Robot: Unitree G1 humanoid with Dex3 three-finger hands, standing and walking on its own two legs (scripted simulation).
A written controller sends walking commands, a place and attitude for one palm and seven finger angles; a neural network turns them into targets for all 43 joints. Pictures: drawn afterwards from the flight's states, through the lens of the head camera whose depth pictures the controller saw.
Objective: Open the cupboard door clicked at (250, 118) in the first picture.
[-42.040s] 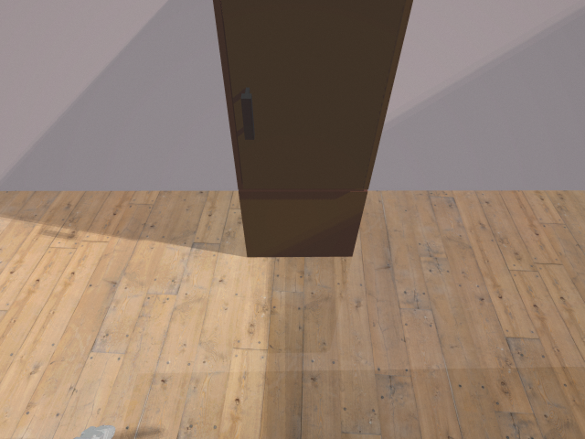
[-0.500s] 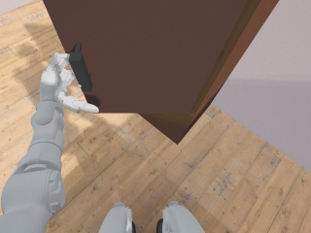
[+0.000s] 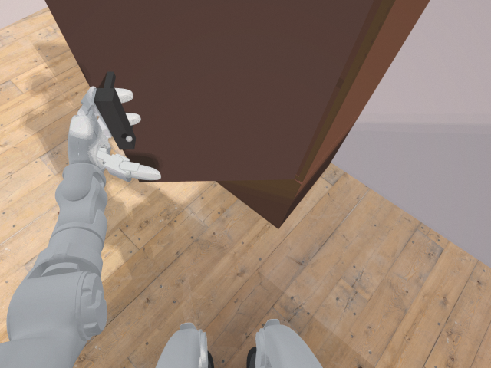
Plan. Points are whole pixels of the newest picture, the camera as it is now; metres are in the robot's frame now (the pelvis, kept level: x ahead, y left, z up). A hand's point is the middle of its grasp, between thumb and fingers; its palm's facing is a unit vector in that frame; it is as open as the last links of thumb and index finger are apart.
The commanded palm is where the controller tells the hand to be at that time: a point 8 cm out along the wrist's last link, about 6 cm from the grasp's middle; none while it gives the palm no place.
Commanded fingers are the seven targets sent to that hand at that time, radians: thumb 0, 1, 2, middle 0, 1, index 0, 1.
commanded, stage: slide the fingers in behind the handle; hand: left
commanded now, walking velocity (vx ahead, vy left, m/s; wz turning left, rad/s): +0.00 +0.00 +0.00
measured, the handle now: (119, 112) +0.53 +0.19 +0.05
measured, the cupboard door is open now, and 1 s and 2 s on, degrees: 42 43 75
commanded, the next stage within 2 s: close the thumb around the handle in 0.20 s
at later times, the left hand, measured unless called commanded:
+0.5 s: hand (128, 142) +0.47 +0.16 +0.05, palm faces +0.02 -1.00 -0.01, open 13.1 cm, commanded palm +0.44 +0.21 +0.05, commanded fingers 0.00 0.12 0.56 -0.34 -1.27 -0.34 -1.27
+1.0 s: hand (128, 140) +0.47 +0.16 +0.05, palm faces +0.02 -1.00 -0.01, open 6.1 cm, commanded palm +0.45 +0.21 +0.05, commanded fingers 0.00 0.90 0.90 -0.40 -1.35 -0.40 -1.35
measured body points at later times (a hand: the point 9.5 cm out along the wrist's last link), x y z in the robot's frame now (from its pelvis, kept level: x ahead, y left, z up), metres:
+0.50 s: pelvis +0.00 +0.00 +0.00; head +0.12 +0.02 +0.44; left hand +0.46 +0.22 +0.05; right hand +0.05 -0.26 -0.12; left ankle +0.01 +0.09 -0.65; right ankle +0.01 -0.09 -0.65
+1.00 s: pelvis +0.00 +0.01 +0.00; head +0.12 +0.02 +0.43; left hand +0.46 +0.22 +0.05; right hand +0.03 -0.26 -0.12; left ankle +0.01 +0.09 -0.65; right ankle +0.01 -0.09 -0.65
